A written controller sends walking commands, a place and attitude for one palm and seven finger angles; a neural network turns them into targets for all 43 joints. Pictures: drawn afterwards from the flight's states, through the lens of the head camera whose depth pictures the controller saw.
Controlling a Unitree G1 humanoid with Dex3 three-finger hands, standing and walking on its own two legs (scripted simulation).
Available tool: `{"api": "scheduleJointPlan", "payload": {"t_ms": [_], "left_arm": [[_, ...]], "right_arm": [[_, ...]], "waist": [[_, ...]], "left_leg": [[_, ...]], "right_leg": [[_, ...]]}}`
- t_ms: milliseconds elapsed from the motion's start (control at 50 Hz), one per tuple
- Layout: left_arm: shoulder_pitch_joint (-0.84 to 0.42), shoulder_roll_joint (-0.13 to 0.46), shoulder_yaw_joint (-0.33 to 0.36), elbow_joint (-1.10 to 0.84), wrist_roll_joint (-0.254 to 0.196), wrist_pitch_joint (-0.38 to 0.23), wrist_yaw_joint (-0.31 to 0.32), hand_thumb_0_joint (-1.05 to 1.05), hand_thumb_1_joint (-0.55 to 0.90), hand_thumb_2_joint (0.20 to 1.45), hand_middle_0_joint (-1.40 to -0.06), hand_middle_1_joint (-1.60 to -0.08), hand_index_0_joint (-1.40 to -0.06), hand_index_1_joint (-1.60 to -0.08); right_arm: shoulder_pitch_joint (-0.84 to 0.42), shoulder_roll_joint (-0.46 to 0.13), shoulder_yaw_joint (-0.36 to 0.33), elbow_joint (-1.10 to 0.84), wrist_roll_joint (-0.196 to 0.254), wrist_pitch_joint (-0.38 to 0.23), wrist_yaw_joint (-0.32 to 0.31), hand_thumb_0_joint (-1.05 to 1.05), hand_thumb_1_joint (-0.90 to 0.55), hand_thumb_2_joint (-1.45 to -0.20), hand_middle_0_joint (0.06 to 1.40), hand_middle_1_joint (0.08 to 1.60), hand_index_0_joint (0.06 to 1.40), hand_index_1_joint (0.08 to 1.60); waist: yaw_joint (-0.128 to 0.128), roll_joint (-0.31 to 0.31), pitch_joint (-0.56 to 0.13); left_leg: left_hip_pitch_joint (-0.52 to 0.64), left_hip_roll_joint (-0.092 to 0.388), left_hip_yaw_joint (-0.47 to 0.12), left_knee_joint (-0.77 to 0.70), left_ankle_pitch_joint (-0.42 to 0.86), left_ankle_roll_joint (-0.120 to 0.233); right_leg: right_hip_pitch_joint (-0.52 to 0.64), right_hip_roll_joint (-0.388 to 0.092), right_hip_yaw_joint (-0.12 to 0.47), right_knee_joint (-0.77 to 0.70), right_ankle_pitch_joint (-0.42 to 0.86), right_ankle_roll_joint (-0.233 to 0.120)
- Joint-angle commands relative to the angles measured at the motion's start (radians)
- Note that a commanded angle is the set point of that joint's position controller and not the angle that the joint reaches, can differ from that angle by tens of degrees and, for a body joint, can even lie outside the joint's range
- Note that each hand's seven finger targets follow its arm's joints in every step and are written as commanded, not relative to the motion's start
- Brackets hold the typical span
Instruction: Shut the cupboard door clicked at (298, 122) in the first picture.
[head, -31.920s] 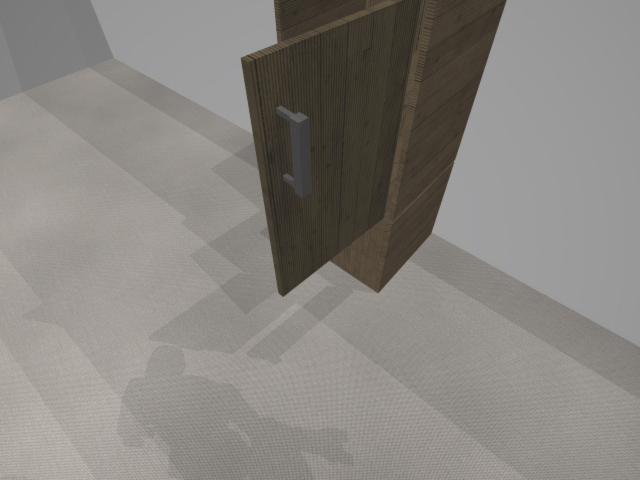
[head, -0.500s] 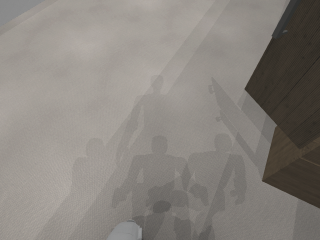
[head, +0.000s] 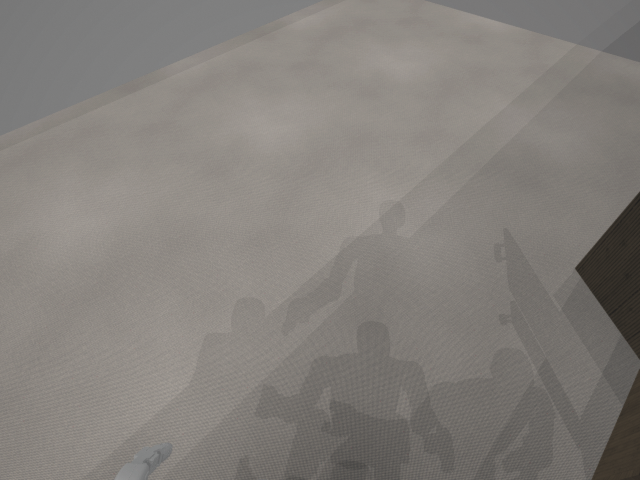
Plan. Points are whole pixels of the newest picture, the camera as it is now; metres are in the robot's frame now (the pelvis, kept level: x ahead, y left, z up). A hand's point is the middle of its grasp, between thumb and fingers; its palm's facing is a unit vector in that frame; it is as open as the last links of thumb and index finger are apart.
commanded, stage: walk to a spot facing it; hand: left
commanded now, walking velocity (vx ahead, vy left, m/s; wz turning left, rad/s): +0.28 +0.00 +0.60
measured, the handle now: out of the picture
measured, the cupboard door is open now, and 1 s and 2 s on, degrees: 53 53 53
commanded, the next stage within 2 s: turn to face it in 0.54 s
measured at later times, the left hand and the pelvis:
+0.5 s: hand out of the picture +0.07 +0.25 -0.19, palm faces +0.38 -0.90 -0.21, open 7.4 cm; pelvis +0.15 +0.06 -0.01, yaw +20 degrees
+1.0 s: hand (169, 359) +0.33 +0.28 -0.16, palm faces +0.31 -0.93 -0.21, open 7.2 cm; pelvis +0.31 +0.09 +0.01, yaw +16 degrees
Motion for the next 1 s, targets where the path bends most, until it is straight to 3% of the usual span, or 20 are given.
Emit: {"api": "scheduleJointPlan", "payload": {"t_ms": [0, 40, 80, 260, 300, 340, 360, 380, 400, 420, 480, 520, 680, 760, 820, 840, 860, 880, 920, 980], "left_arm": [[0.082, 0.158, 0.055, -0.026, -0.004, -0.023, 0.038, 0.000, 0.900, 0.900, -0.200, -0.300, -0.200, -0.300], [0.046, 0.108, 0.039, -0.020, -0.010, -0.037, 0.033, 0.000, 0.900, 0.900, -0.200, -0.300, -0.200, -0.300], [0.091, 0.094, 0.038, 0.005, -0.009, -0.047, 0.033, 0.000, 0.900, 0.900, -0.200, -0.300, -0.200, -0.300], [0.239, 0.128, 0.048, 0.098, -0.002, -0.051, 0.038, 0.000, 0.900, 0.900, -0.200, -0.300, -0.200, -0.300], [0.224, 0.157, 0.055, 0.090, -0.004, -0.049, 0.036, 0.000, 0.900, 0.900, -0.200, -0.300, -0.200, -0.300], [0.195, 0.181, 0.057, 0.083, -0.017, -0.046, 0.030, 0.000, 0.900, 0.900, -0.200, -0.300, -0.200, -0.300], [0.186, 0.148, 0.055, 0.061, -0.020, -0.045, 0.019, 0.000, 0.900, 0.900, -0.200, -0.300, -0.200, -0.300], [0.148, 0.088, 0.037, -0.001, -0.030, -0.039, 0.003, 0.000, 0.900, 0.900, -0.200, -0.300, -0.200, -0.300], [0.046, 0.114, 0.035, -0.047, -0.025, -0.025, 0.013, 0.000, 0.900, 0.900, -0.200, -0.300, -0.200, -0.300], [0.022, 0.100, 0.040, -0.066, -0.024, -0.029, 0.015, 0.000, 0.900, 0.900, -0.200, -0.300, -0.200, -0.300], [0.091, 0.078, 0.046, 0.017, 0.000, -0.006, 0.010, 0.000, 0.900, 0.900, -0.200, -0.300, -0.200, -0.300], [0.129, 0.054, 0.042, 0.036, 0.002, 0.010, 0.005, 0.000, 0.900, 0.900, -0.200, -0.300, -0.200, -0.300], [0.018, 0.017, 0.012, 0.011, -0.007, 0.018, 0.007, 0.000, 0.900, 0.900, -0.200, -0.300, -0.200, -0.300], [0.033, 0.014, -0.002, 0.035, -0.013, 0.014, 0.016, 0.000, 0.900, 0.900, -0.200, -0.300, -0.200, -0.300], [0.121, 0.042, 0.011, 0.071, -0.010, 0.009, 0.016, 0.000, 0.900, 0.900, -0.200, -0.300, -0.200, -0.300], [0.168, 0.082, 0.022, 0.080, -0.008, 0.002, 0.018, 0.000, 0.900, 0.900, -0.200, -0.300, -0.200, -0.300], [0.207, 0.141, 0.032, 0.088, -0.001, -0.007, 0.023, 0.000, 0.900, 0.900, -0.200, -0.300, -0.200, -0.300], [0.245, 0.182, 0.039, 0.102, -0.011, -0.009, 0.025, 0.000, 0.900, 0.900, -0.200, -0.300, -0.200, -0.300], [0.165, 0.140, 0.046, 0.084, -0.014, -0.002, 0.045, 0.000, 0.900, 0.900, -0.200, -0.300, -0.200, -0.300], [0.077, 0.105, 0.052, 0.054, -0.014, 0.015, 0.051, 0.000, 0.900, 0.900, -0.200, -0.300, -0.200, -0.300]], "right_arm": [[-0.095, -0.089, -0.032, -0.114, -0.015, -0.046, 0.019, 0.000, -0.900, -0.900, 0.200, 0.300, 0.200, 0.300], [-0.076, -0.059, -0.030, -0.089, -0.011, -0.034, 0.035, 0.000, -0.900, -0.900, 0.200, 0.300, 0.200, 0.300], [-0.075, -0.034, -0.023, -0.078, -0.004, -0.031, 0.042, 0.000, -0.900, -0.900, 0.200, 0.300, 0.200, 0.300], [-0.251, -0.005, 0.006, -0.137, -0.001, -0.054, 0.059, 0.000, -0.900, -0.900, 0.200, 0.300, 0.200, 0.300], [-0.191, -0.019, 0.003, -0.128, -0.002, -0.062, 0.054, 0.000, -0.900, -0.900, 0.200, 0.300, 0.200, 0.300], [0.005, -0.075, -0.017, -0.080, -0.010, -0.068, 0.043, 0.000, -0.900, -0.900, 0.200, 0.300, 0.200, 0.300], [0.145, -0.179, -0.044, -0.053, -0.016, -0.073, 0.032, 0.000, -0.900, -0.900, 0.200, 0.300, 0.200, 0.300], [0.234, -0.312, -0.076, -0.040, -0.016, -0.079, 0.016, 0.000, -0.900, -0.900, 0.200, 0.300, 0.200, 0.300], [0.253, -0.327, -0.078, -0.024, 0.002, -0.067, 0.002, 0.000, -0.900, -0.900, 0.200, 0.300, 0.200, 0.300], [0.189, -0.303, -0.069, -0.039, 0.001, -0.066, -0.004, 0.000, -0.900, -0.900, 0.200, 0.300, 0.200, 0.300], [-0.034, -0.158, -0.021, -0.100, -0.005, -0.089, -0.013, 0.000, -0.900, -0.900, 0.200, 0.300, 0.200, 0.300], [-0.048, -0.137, -0.011, -0.097, -0.005, -0.099, -0.016, 0.000, -0.900, -0.900, 0.200, 0.300, 0.200, 0.300], [0.022, -0.080, 0.000, -0.037, -0.001, -0.097, -0.026, 0.000, -0.900, -0.900, 0.200, 0.300, 0.200, 0.300], [0.033, -0.072, 0.001, 0.005, -0.002, -0.089, -0.033, 0.000, -0.900, -0.900, 0.200, 0.300, 0.200, 0.300], [0.034, -0.060, 0.005, 0.018, 0.003, -0.073, -0.034, 0.000, -0.900, -0.900, 0.200, 0.300, 0.200, 0.300], [0.041, -0.045, 0.006, 0.015, 0.008, -0.071, -0.033, 0.000, -0.900, -0.900, 0.200, 0.300, 0.200, 0.300], [0.065, -0.016, 0.005, 0.006, 0.013, -0.069, -0.026, 0.000, -0.900, -0.900, 0.200, 0.300, 0.200, 0.300], [0.082, -0.006, 0.005, -0.001, 0.014, -0.060, -0.030, 0.000, -0.900, -0.900, 0.200, 0.300, 0.200, 0.300], [0.038, -0.026, 0.009, -0.010, 0.013, -0.049, -0.036, 0.000, -0.900, -0.900, 0.200, 0.300, 0.200, 0.300], [-0.011, -0.013, 0.007, -0.008, 0.014, -0.038, -0.031, 0.000, -0.900, -0.900, 0.200, 0.300, 0.200, 0.300]], "waist": [[0.034, -0.223, 0.035], [0.001, -0.168, 0.045], [0.006, -0.176, 0.030], [0.071, -0.195, 0.029], [0.039, -0.192, -0.006], [-0.065, -0.142, -0.123], [-0.137, 0.027, -0.231], [-0.158, 0.265, -0.303], [-0.168, 0.141, -0.310], [-0.121, 0.035, -0.205], [-0.017, 0.105, -0.033], [0.014, 0.061, -0.017], [0.013, 0.037, -0.023], [0.023, 0.071, -0.010], [0.061, 0.004, 0.008], [0.075, -0.073, -0.010], [0.079, -0.234, -0.024], [0.075, -0.306, -0.071], [0.055, -0.330, -0.122], [0.032, -0.106, -0.146]], "left_leg": [[-0.398, 0.090, 0.019, 0.436, 0.100, -0.013], [-0.325, 0.107, 0.059, 0.419, 0.218, -0.029], [-0.323, 0.102, 0.100, 0.369, 0.263, -0.036], [-0.284, 0.110, 0.234, -0.123, 0.189, 0.003], [-0.137, 0.054, 0.284, -0.183, 0.149, 0.036], [0.195, -0.020, 0.320, -0.303, 0.240, 0.063], [0.467, 0.117, 0.098, -0.362, 0.273, 0.120], [0.669, 0.421, -0.403, -0.446, 0.478, 0.261], [0.673, 0.474, -0.475, -0.520, 0.500, 0.299], [0.532, 0.474, -0.400, -0.538, 0.390, 0.284], [0.133, 0.312, -0.171, -0.612, 0.180, 0.168], [0.091, 0.273, -0.130, -0.638, 0.232, 0.169], [0.179, 0.247, -0.033, -0.635, 0.452, 0.187], [0.207, 0.266, 0.064, -0.540, 0.625, 0.146], [0.141, 0.223, 0.133, -0.409, 0.503, 0.076], [0.086, 0.171, 0.158, -0.303, 0.382, 0.042], [-0.032, 0.065, 0.224, -0.108, 0.131, 0.002], [-0.083, 0.009, 0.238, 0.113, -0.176, -0.027], [-0.152, 0.066, 0.110, 0.249, -0.102, -0.038], [-0.095, 0.092, 0.110, 0.228, 0.028, -0.052]], "right_leg": [[0.176, -0.396, 0.463, -0.483, -0.430, -0.110], [0.119, -0.311, 0.175, -0.446, -0.142, -0.078], [0.182, -0.274, 0.041, -0.416, 0.072, -0.066], [0.432, -0.338, -0.132, -0.278, 0.529, -0.082], [0.406, -0.351, -0.167, -0.175, 0.725, -0.078], [0.285, -0.303, -0.242, 0.112, 0.747, -0.037], [0.064, -0.242, -0.236, 0.397, 0.443, 0.005], [-0.312, -0.069, -0.156, 0.710, -0.294, 0.057], [-0.401, -0.073, 0.010, 0.810, -0.293, 0.036], [-0.407, -0.112, 0.037, 0.801, -0.227, 0.027], [-0.272, -0.146, 0.077, 0.666, -0.070, 0.039], [-0.250, -0.120, 0.068, 0.599, -0.014, 0.051], [-0.187, -0.072, 0.052, 0.195, 0.137, 0.058], [-0.047, -0.022, 0.041, 0.034, 0.154, 0.027], [0.129, 0.010, 0.039, -0.098, 0.238, 0.009], [0.203, -0.041, 0.152, -0.123, 0.385, -0.020], [0.268, -0.199, 0.365, -0.183, 0.588, -0.106], [0.298, -0.353, 0.506, -0.277, 0.678, -0.233], [0.302, -0.305, 0.542, -0.315, 0.575, -0.265], [0.201, -0.212, 0.374, -0.297, 0.439, -0.218]]}}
